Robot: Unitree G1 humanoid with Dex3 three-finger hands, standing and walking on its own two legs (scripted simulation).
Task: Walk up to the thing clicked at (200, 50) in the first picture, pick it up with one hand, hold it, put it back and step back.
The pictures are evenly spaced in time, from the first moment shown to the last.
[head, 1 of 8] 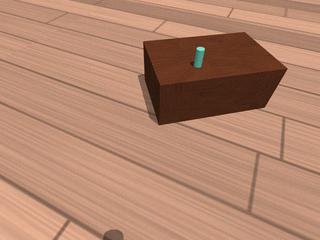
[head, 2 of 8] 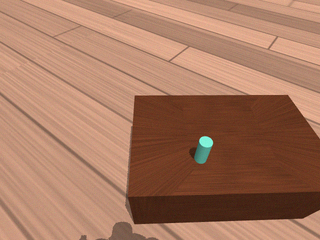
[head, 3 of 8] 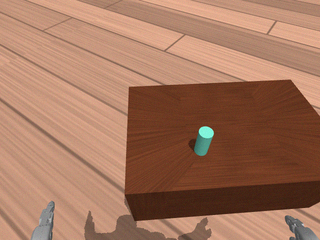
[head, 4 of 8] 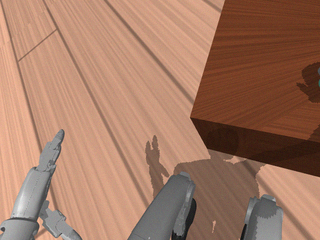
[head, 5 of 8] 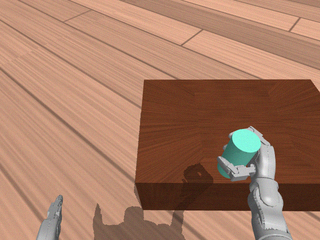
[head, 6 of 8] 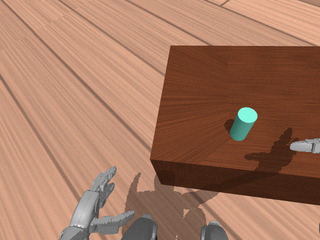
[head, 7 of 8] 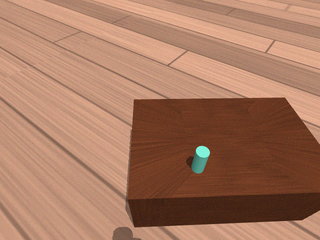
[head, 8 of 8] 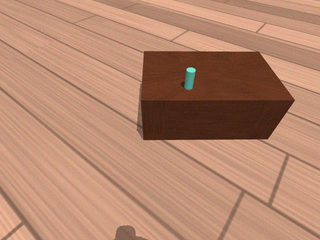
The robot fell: no
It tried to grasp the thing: yes
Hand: right
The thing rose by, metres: 0.31
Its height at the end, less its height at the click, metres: +0.00
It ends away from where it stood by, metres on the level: 0.04
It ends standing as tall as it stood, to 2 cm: yes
